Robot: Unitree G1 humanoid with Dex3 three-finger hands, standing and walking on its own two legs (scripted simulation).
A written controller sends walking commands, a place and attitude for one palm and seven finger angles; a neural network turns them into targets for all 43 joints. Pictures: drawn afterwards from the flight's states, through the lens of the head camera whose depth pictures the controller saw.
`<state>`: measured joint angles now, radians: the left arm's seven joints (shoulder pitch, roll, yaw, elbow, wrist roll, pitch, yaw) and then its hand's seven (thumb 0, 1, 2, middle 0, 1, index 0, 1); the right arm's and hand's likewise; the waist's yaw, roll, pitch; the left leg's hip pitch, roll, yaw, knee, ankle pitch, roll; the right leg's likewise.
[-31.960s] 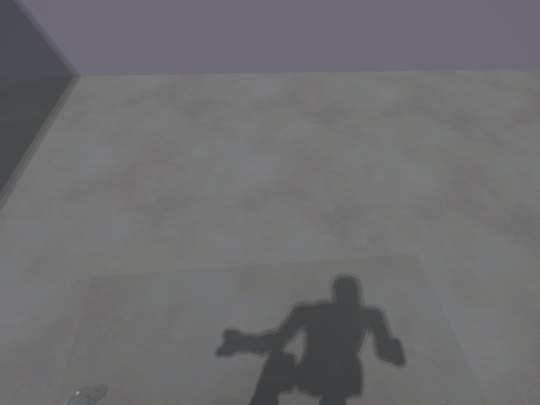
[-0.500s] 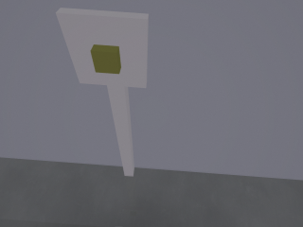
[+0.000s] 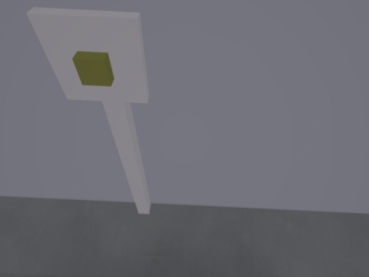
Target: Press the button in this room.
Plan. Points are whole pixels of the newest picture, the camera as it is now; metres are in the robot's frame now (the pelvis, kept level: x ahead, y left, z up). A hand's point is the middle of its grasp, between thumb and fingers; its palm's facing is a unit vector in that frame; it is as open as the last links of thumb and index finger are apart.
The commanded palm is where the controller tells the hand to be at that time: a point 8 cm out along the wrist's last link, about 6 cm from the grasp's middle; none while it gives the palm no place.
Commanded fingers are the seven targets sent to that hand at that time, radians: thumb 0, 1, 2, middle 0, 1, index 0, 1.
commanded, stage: come to a stop and stand still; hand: left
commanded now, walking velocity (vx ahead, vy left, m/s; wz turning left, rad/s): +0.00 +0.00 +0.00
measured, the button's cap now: (95, 68) +0.50 +0.23 +0.19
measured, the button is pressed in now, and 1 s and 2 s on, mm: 0 0 0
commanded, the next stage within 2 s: look again from close up in 0.60 s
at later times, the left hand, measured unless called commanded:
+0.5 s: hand out of the picture -0.04 +0.17 -0.18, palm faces +0.03 -0.99 -0.17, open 7.4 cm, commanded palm none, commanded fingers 0.00 0.90 0.90 -0.20 -0.30 -0.20 -0.30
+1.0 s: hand out of the picture +0.00 +0.20 -0.17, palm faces +0.02 -0.96 -0.28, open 7.4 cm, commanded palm none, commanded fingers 0.00 0.90 0.90 -0.20 -0.30 -0.20 -0.30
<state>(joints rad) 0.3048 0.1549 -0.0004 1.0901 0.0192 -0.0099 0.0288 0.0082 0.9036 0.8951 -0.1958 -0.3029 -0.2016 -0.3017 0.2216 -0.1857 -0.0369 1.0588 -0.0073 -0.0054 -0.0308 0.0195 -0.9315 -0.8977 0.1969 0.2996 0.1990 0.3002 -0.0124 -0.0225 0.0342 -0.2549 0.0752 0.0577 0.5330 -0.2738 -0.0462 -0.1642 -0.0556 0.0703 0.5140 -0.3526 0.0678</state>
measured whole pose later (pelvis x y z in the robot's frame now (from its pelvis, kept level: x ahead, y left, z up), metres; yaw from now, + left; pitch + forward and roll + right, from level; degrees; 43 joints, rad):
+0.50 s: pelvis -0.02 +0.00 +0.01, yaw +1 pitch -1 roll +0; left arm 0.30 0.17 0.00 1.12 0.01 0.00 0.03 0.01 0.90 0.90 -0.20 -0.30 -0.20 -0.30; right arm 0.28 -0.12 -0.02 1.14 -0.01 0.00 -0.02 0.01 -0.91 -0.90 0.20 0.30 0.20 0.30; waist 0.00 -0.04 0.05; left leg -0.23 0.08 0.05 0.46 -0.21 -0.05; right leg -0.13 -0.05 0.06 0.43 -0.29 0.07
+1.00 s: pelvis -0.02 +0.01 -0.01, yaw +0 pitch +0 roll +1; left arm 0.28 0.19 0.00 1.07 0.02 -0.01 0.04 0.01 0.90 0.89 -0.20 -0.30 -0.20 -0.30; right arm 0.26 -0.19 -0.03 1.01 -0.02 0.00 -0.01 0.02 -0.92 -0.90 0.20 0.30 0.20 0.30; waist -0.01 0.04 0.01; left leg -0.30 0.06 0.05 0.59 -0.28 -0.04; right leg -0.22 -0.07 0.07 0.60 -0.38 0.07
